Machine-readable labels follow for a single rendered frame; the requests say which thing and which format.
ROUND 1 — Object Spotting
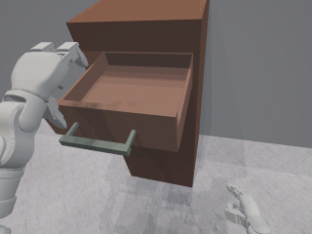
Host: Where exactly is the cabinet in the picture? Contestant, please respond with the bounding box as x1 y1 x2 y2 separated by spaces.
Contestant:
66 0 210 188

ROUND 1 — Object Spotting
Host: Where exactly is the robot left hand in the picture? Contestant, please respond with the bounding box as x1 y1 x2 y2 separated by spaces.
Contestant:
11 42 89 129

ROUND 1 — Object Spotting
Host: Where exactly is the right robot forearm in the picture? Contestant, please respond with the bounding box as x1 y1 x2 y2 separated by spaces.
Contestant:
246 215 277 234

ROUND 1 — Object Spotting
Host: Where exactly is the drawer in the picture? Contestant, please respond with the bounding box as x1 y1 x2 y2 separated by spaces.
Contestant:
45 52 193 152

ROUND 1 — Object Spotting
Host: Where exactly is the robot right hand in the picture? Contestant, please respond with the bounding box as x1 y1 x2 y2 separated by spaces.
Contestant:
225 183 262 229

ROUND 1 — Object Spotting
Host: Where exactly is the left robot forearm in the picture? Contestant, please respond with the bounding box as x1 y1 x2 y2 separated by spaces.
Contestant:
0 90 48 218

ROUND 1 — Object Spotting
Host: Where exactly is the handle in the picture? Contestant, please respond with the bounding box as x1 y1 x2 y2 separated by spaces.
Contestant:
58 122 137 157

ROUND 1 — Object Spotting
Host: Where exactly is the robot left upper arm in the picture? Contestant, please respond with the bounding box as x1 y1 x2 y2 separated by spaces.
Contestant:
0 224 12 234

